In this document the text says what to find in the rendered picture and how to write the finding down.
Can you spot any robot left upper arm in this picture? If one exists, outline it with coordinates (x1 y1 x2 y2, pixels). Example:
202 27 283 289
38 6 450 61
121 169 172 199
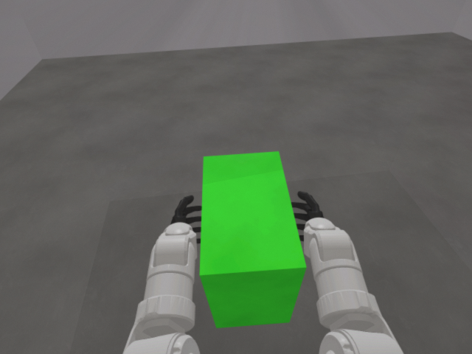
124 333 200 354

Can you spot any robot right upper arm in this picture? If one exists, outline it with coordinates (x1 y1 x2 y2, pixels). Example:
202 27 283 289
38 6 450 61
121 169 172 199
319 329 403 354

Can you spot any right robot forearm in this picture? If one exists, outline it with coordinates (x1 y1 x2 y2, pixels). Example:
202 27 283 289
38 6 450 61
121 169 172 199
304 218 399 346

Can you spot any left robot forearm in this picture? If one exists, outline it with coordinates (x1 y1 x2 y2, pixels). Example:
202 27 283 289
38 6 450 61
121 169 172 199
123 222 197 354

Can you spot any carton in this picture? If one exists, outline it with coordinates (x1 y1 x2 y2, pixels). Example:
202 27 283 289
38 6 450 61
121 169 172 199
200 151 307 328

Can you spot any right robot hand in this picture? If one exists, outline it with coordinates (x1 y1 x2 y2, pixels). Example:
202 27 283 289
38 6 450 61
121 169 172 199
291 191 324 241

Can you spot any left robot hand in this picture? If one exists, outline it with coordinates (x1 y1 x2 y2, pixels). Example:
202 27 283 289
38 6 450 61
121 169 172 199
170 195 202 243

